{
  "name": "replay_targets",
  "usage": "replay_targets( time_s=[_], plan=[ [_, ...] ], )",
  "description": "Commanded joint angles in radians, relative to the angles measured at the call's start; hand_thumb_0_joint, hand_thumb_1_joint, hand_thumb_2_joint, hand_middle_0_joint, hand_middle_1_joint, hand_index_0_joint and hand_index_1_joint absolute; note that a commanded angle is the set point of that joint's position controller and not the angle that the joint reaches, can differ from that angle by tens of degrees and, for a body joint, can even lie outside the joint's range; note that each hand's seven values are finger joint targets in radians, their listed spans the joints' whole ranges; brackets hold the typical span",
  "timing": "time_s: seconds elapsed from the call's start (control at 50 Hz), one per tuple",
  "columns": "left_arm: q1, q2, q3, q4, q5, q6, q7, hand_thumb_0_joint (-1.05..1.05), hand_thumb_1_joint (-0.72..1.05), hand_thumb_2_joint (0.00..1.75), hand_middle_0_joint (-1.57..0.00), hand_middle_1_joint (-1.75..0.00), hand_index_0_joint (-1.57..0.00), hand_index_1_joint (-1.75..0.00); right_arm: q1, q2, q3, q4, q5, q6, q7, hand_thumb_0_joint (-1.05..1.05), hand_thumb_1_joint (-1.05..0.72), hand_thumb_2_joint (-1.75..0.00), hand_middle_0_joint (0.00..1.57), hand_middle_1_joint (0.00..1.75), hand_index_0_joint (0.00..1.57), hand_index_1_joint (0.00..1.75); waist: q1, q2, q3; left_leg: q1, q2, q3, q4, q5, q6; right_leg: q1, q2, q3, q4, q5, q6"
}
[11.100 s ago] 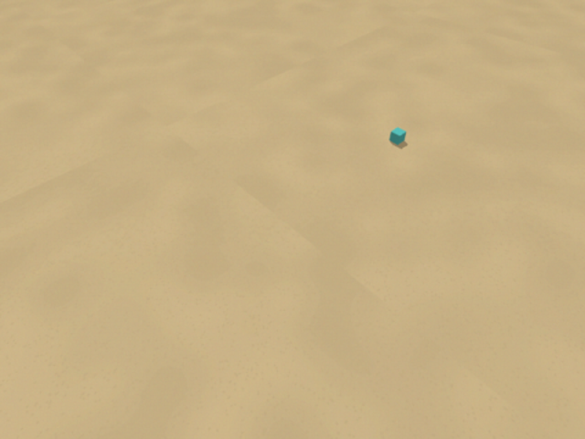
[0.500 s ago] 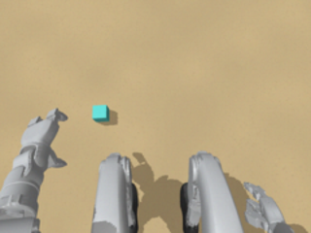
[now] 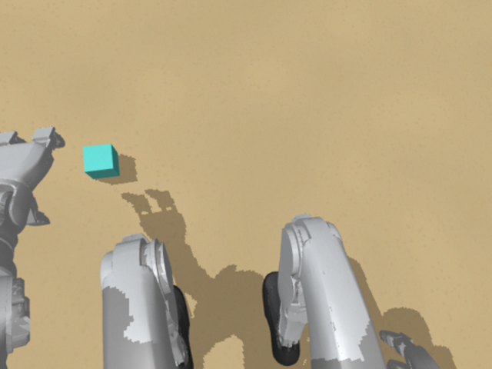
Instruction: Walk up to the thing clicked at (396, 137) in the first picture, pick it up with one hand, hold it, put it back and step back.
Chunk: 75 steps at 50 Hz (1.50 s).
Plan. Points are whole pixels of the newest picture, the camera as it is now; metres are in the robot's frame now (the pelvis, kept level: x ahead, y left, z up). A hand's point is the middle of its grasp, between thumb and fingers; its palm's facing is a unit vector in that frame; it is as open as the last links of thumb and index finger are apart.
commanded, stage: rise first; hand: left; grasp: from above
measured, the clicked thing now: (102, 161) +0.53 +0.29 -0.34
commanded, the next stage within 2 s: none
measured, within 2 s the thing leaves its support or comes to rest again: neither
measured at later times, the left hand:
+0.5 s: hand (54, 173) +0.45 +0.33 -0.19, palm faces -0.46 -0.05 -0.88, open 13.9 cm
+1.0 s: hand (59, 170) +0.46 +0.33 -0.21, palm faces -0.47 -0.05 -0.88, open 14.1 cm
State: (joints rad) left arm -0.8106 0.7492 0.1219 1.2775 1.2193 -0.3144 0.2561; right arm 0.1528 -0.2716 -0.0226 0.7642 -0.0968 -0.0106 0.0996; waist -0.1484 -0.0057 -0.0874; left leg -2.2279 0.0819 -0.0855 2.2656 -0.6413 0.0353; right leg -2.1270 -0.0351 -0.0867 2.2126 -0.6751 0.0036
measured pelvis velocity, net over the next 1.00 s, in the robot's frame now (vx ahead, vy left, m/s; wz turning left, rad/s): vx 0.01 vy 0.00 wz -0.05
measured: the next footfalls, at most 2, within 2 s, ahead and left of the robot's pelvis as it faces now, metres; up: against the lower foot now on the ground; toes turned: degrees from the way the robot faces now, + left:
none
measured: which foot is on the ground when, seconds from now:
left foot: down 0.00-1.00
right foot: down 0.00-1.00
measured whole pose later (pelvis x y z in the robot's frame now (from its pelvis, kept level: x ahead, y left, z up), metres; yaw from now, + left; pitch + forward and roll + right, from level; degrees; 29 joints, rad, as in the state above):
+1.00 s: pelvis +0.01 +0.00 -0.05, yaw -3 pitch +33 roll -9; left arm -0.94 0.86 0.13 1.39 1.29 -0.31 0.33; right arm 0.12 -0.28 0.06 0.73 -0.15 -0.01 0.15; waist -0.21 -0.04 0.00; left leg -2.35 0.08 -0.14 2.43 -0.68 0.03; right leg -2.23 -0.02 -0.12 2.35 -0.70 0.01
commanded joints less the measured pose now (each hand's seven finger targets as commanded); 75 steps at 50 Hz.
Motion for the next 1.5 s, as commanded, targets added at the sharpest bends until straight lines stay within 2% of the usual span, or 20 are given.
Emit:
replay_targets(
  time_s=[0.0, 0.1, 0.12, 0.22, 0.34, 0.4, 0.46, 0.48, 0.56, 0.8, 0.9, 0.94, 0.96, 1.08, 1.12, 1.2, 1.24, 1.28, 1.34, 1.48],
  plan=[
    [-0.323, 0.301, 0.040, -0.100, 0.032, -0.019, 0.074, 0.00, -0.52, 0.99, -0.08, -0.91, -0.08, -0.91, 0.156, -0.230, -0.065, -0.021, -0.018, -0.003, -0.009, 0.00, -0.90, -0.90, 0.20, 0.30, 0.20, 0.30, -0.002, 0.245, -0.625, 0.555, -0.046, 0.013, -0.228, 0.089, -0.016, 0.179, 0.051, -0.046, -0.212, 0.124, -0.045],
    [-0.360, 0.329, 0.049, -0.052, 0.063, -0.024, 0.107, 0.00, -0.52, 0.98, -0.09, -0.92, -0.09, -0.92, 0.154, -0.235, -0.054, -0.016, -0.035, -0.004, -0.003, 0.00, -0.90, -0.90, 0.20, 0.30, 0.20, 0.30, -0.009, 0.248, -0.617, 0.526, -0.045, 0.013, -0.193, 0.080, -0.014, 0.155, 0.053, -0.054, -0.188, 0.118, -0.042],
    [-0.369, 0.312, 0.041, -0.056, 0.060, -0.023, 0.111, 0.00, -0.51, 0.98, -0.10, -0.91, -0.10, -0.91, 0.163, -0.231, -0.052, -0.011, -0.041, -0.005, -0.001, 0.00, -0.90, -0.90, 0.20, 0.30, 0.20, 0.30, -0.019, 0.253, -0.625, 0.523, -0.050, 0.021, -0.181, 0.095, -0.012, 0.169, 0.054, -0.052, -0.188, 0.131, -0.041],
    [-0.414, 0.346, 0.053, -0.060, 0.055, -0.010, 0.128, 0.00, -0.49, 0.95, -0.12, -0.91, -0.12, -0.90, 0.160, -0.238, -0.043, -0.020, -0.050, -0.012, 0.005, 0.00, -0.90, -0.90, 0.20, 0.30, 0.20, 0.30, -0.019, 0.250, -0.660, 0.507, -0.045, 0.030, -0.139, 0.142, -0.006, 0.203, 0.059, -0.053, -0.173, 0.175, -0.035],
    [-0.403, 0.376, 0.072, -0.029, 0.058, 0.003, 0.128, 0.00, -0.47, 0.93, -0.13, -0.91, -0.14, -0.90, 0.166, -0.242, -0.030, -0.018, -0.062, -0.012, 0.010, 0.00, -0.90, -0.90, 0.20, 0.30, 0.20, 0.30, -0.028, 0.257, -0.657, 0.460, -0.045, 0.027, -0.120, 0.132, -0.006, 0.217, 0.063, -0.061, -0.149, 0.175, -0.034],
    [-0.396, 0.353, 0.047, -0.016, 0.057, 0.016, 0.120, 0.00, -0.48, 0.93, -0.13, -0.91, -0.14, -0.90, 0.167, -0.240, -0.025, -0.022, -0.061, -0.010, 0.013, 0.00, -0.90, -0.90, 0.20, 0.30, 0.20, 0.30, -0.039, 0.247, -0.638, 0.453, -0.042, 0.027, -0.108, 0.149, -0.002, 0.217, 0.067, -0.062, -0.151, 0.196, -0.033],
    [-0.383, 0.372, 0.060, -0.024, 0.047, 0.022, 0.117, 0.00, -0.45, 0.91, -0.13, -0.91, -0.15, -0.89, 0.162, -0.242, -0.023, -0.023, -0.056, -0.010, 0.014, 0.00, -0.90, -0.90, 0.20, 0.30, 0.20, 0.30, -0.025, 0.250, -0.631, 0.458, -0.039, 0.024, -0.103, 0.154, -0.003, 0.207, 0.068, -0.062, -0.143, 0.198, -0.035],
    [-0.396, 0.371, 0.054, -0.030, 0.049, 0.019, 0.112, 0.00, -0.45, 0.91, -0.13, -0.91, -0.15, -0.89, 0.167, -0.243, -0.023, -0.021, -0.057, -0.008, 0.014, 0.00, -0.90, -0.90, 0.20, 0.30, 0.20, 0.30, -0.038, 0.263, -0.629, 0.446, -0.040, 0.023, -0.104, 0.145, -0.005, 0.208, 0.068, -0.064, -0.142, 0.193, -0.035],
    [-0.393, 0.360, 0.046, -0.046, 0.037, 0.020, 0.103, 0.00, -0.47, 0.93, -0.12, -0.92, -0.13, -0.90, 0.169, -0.247, -0.019, -0.027, -0.055, -0.004, 0.018, 0.00, -0.90, -0.90, 0.20, 0.30, 0.20, 0.30, -0.038, 0.269, -0.616, 0.462, -0.038, 0.012, -0.103, 0.150, -0.007, 0.186, 0.068, -0.068, -0.131, 0.199, -0.037],
    [-0.410, 0.392, 0.061, -0.051, 0.044, 0.005, 0.106, 0.00, -0.50, 0.96, -0.12, -0.91, -0.12, -0.91, 0.186, -0.260, -0.003, -0.032, -0.058, 0.001, 0.027, 0.00, -0.90, -0.90, 0.20, 0.30, 0.20, 0.30, -0.052, 0.296, -0.610, 0.464, -0.037, 0.000, -0.084, 0.166, -0.010, 0.175, 0.067, -0.079, -0.103, 0.213, -0.036],
    [-0.408, 0.376, 0.042, -0.027, 0.048, 0.009, 0.110, 0.00, -0.53, 0.98, -0.09, -0.93, -0.09, -0.93, 0.178, -0.263, 0.004, -0.034, -0.058, 0.002, 0.030, 0.00, -0.90, -0.90, 0.20, 0.30, 0.20, 0.30, -0.057, 0.313, -0.601, 0.489, -0.035, -0.008, -0.076, 0.179, -0.013, 0.142, 0.068, -0.084, -0.089, 0.218, -0.038],
    [-0.423, 0.389, 0.053, -0.008, 0.047, 0.008, 0.114, 0.00, -0.53, 0.98, -0.10, -0.93, -0.09, -0.93, 0.186, -0.264, 0.010, -0.034, -0.062, 0.001, 0.031, 0.00, -0.90, -0.90, 0.20, 0.30, 0.20, 0.30, -0.075, 0.282, -0.587, 0.442, -0.041, -0.002, -0.067, 0.163, -0.008, 0.161, 0.067, -0.083, -0.094, 0.214, -0.034],
    [-0.428, 0.394, 0.053, -0.026, 0.049, 0.006, 0.115, 0.00, -0.53, 0.99, -0.09, -0.93, -0.09, -0.93, 0.181, -0.262, 0.012, -0.037, -0.063, 0.001, 0.031, 0.00, -0.90, -0.90, 0.20, 0.30, 0.20, 0.30, -0.066, 0.305, -0.598, 0.456, -0.039, 0.000, -0.069, 0.169, -0.011, 0.165, 0.068, -0.083, -0.093, 0.218, -0.035],
    [-0.447, 0.405, 0.039, 0.017, 0.057, 0.001, 0.119, 0.00, -0.53, 0.99, -0.13, -0.90, -0.11, -0.92, 0.172, -0.260, 0.025, -0.042, -0.069, -0.002, 0.028, 0.00, -0.90, -0.90, 0.20, 0.30, 0.20, 0.30, -0.082, 0.292, -0.576, 0.393, -0.043, 0.010, -0.053, 0.114, -0.006, 0.166, 0.073, -0.081, -0.105, 0.178, -0.033],
    [-0.462, 0.441, 0.063, 0.006, 0.061, -0.001, 0.126, 0.00, -0.51, 0.97, -0.12, -0.92, -0.12, -0.93, 0.176, -0.264, 0.030, -0.038, -0.071, -0.002, 0.027, 0.00, -0.90, -0.90, 0.20, 0.30, 0.20, 0.30, -0.071, 0.295, -0.606, 0.403, -0.044, 0.008, -0.052, 0.130, -0.007, 0.178, 0.073, -0.082, -0.097, 0.187, -0.034],
    [-0.466, 0.422, 0.044, 0.033, 0.060, 0.008, 0.121, 0.00, -0.52, 0.98, -0.12, -0.93, -0.11, -0.94, 0.182, -0.266, 0.035, -0.037, -0.075, -0.003, 0.028, 0.00, -0.90, -0.90, 0.20, 0.30, 0.20, 0.30, -0.094, 0.302, -0.606, 0.420, -0.041, 0.006, -0.036, 0.166, -0.005, 0.178, 0.074, -0.085, -0.094, 0.221, -0.031],
    [-0.465, 0.424, 0.041, 0.049, 0.051, 0.011, 0.117, 0.00, -0.52, 0.98, -0.11, -0.93, -0.11, -0.94, 0.180, -0.266, 0.036, -0.038, -0.069, -0.004, 0.028, 0.00, -0.90, -0.90, 0.20, 0.30, 0.20, 0.30, -0.093, 0.279, -0.563, 0.387, -0.042, 0.002, -0.047, 0.132, -0.004, 0.165, 0.073, -0.086, -0.099, 0.196, -0.032],
    [-0.469, 0.459, 0.057, 0.026, 0.061, 0.010, 0.114, 0.00, -0.52, 0.98, -0.13, -0.91, -0.12, -0.93, 0.186, -0.267, 0.042, -0.041, -0.076, -0.004, 0.028, 0.00, -0.90, -0.90, 0.20, 0.30, 0.20, 0.30, -0.084, 0.313, -0.597, 0.402, -0.041, 0.005, -0.046, 0.150, -0.008, 0.188, 0.075, -0.085, -0.092, 0.208, -0.033],
    [-0.466, 0.426, 0.033, 0.035, 0.058, 0.012, 0.104, 0.00, -0.52, 0.99, -0.12, -0.93, -0.11, -0.94, 0.183, -0.268, 0.044, -0.043, -0.075, -0.002, 0.029, 0.00, -0.90, -0.90, 0.20, 0.30, 0.20, 0.30, -0.100, 0.319, -0.594, 0.432, -0.040, -0.002, -0.042, 0.166, -0.008, 0.168, 0.075, -0.090, -0.087, 0.219, -0.033],
    [-0.474, 0.465, 0.048, 0.034, 0.063, 0.005, 0.098, 0.00, -0.51, 0.98, -0.13, -0.92, -0.12, -0.93, 0.190, -0.275, 0.057, -0.044, -0.079, 0.002, 0.031, 0.00, -0.90, -0.90, 0.20, 0.30, 0.20, 0.30, -0.104, 0.331, -0.584, 0.420, -0.041, -0.003, -0.040, 0.173, -0.009, 0.179, 0.077, -0.091, -0.084, 0.228, -0.033]
  ],
)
